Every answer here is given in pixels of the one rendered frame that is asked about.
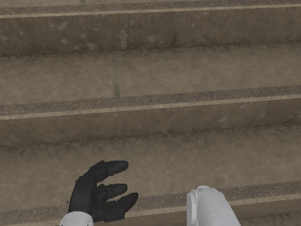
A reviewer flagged left robot hand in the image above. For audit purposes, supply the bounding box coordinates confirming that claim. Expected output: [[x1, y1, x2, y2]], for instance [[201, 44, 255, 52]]
[[67, 160, 138, 223]]

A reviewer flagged robot left forearm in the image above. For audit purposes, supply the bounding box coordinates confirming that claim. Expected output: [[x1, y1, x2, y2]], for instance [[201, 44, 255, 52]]
[[59, 211, 94, 226]]

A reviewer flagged robot right thigh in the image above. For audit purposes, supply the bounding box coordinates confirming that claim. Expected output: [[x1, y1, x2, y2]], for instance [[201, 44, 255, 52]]
[[186, 187, 241, 226]]

